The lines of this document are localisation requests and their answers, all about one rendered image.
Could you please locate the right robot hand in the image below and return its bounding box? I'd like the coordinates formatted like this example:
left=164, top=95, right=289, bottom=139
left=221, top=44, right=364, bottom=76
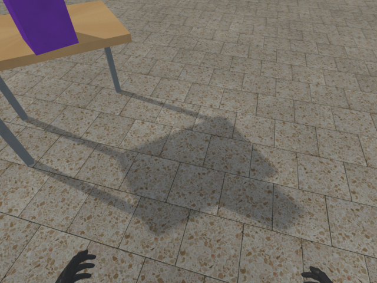
left=301, top=266, right=333, bottom=283

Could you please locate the carton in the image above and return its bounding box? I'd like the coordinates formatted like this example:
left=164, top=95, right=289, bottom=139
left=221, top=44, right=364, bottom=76
left=3, top=0, right=79, bottom=55

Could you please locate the table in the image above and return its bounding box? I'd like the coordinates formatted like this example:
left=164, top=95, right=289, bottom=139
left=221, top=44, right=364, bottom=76
left=0, top=0, right=132, bottom=166

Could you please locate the left robot hand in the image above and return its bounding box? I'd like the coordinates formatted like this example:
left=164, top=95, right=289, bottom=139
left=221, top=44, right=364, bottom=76
left=55, top=250, right=96, bottom=283

